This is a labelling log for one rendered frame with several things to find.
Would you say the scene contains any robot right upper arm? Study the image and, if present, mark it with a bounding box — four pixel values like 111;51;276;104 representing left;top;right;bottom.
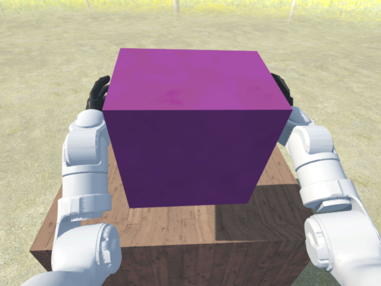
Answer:
304;210;381;286

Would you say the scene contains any robot left hand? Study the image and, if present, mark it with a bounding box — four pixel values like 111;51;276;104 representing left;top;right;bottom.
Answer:
85;75;110;112

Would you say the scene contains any pedestal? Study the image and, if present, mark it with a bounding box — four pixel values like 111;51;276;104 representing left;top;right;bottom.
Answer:
29;141;314;286

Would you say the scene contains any robot right hand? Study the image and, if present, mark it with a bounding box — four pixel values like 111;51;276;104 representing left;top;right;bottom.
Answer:
271;73;293;106

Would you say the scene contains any carton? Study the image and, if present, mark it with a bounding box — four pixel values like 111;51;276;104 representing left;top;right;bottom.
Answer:
102;48;293;209

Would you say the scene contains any robot right forearm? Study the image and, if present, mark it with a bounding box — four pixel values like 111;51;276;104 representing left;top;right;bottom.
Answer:
278;106;381;244

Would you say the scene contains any robot left forearm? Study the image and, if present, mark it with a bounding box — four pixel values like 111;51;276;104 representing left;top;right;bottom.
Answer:
51;109;112;271

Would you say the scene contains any robot left upper arm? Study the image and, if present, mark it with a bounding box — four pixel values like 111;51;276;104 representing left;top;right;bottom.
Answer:
20;223;122;286

